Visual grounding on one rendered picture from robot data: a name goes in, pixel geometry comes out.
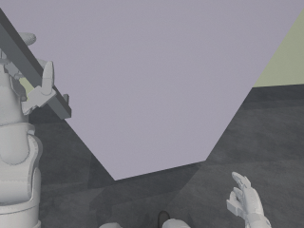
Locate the robot right forearm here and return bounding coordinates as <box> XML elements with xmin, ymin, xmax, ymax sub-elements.
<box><xmin>245</xmin><ymin>213</ymin><xmax>272</xmax><ymax>228</ymax></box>

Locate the right robot hand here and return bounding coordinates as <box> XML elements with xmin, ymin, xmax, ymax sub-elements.
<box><xmin>226</xmin><ymin>172</ymin><xmax>264</xmax><ymax>220</ymax></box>

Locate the robot left forearm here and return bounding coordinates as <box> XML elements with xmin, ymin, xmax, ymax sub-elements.
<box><xmin>0</xmin><ymin>123</ymin><xmax>43</xmax><ymax>228</ymax></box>

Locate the handle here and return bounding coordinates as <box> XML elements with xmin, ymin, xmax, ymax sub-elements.
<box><xmin>0</xmin><ymin>8</ymin><xmax>72</xmax><ymax>120</ymax></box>

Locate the right robot foot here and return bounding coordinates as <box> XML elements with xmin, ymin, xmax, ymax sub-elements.
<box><xmin>158</xmin><ymin>210</ymin><xmax>170</xmax><ymax>228</ymax></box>

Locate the left robot hand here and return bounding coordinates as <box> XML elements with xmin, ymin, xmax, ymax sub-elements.
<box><xmin>0</xmin><ymin>32</ymin><xmax>57</xmax><ymax>126</ymax></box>

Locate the fridge door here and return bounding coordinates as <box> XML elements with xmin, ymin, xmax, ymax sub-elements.
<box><xmin>0</xmin><ymin>0</ymin><xmax>304</xmax><ymax>181</ymax></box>

